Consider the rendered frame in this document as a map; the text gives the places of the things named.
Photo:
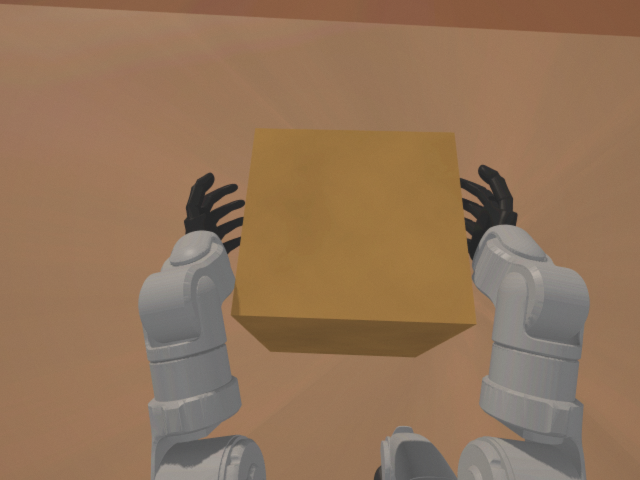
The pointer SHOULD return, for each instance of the carton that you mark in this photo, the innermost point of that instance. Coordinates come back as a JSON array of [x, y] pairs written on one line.
[[353, 243]]

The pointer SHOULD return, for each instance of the robot right hand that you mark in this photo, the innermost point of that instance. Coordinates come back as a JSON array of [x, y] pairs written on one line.
[[497, 209]]

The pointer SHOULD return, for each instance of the left robot forearm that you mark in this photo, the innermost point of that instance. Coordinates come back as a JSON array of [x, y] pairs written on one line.
[[184, 333]]

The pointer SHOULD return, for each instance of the right robot upper arm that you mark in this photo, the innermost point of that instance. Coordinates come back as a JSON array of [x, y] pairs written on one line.
[[492, 458]]

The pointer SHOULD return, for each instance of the robot left hand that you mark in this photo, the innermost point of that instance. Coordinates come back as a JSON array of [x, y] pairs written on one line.
[[199, 205]]

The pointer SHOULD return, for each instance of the right robot shin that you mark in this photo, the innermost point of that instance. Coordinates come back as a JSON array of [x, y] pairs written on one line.
[[403, 429]]

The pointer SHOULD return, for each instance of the right robot thigh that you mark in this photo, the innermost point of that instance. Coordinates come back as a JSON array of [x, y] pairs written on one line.
[[410, 456]]

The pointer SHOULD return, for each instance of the right robot forearm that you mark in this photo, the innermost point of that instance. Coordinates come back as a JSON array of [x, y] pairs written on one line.
[[540, 313]]

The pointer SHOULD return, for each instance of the left robot upper arm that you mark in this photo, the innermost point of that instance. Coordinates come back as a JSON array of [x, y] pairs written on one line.
[[234, 457]]

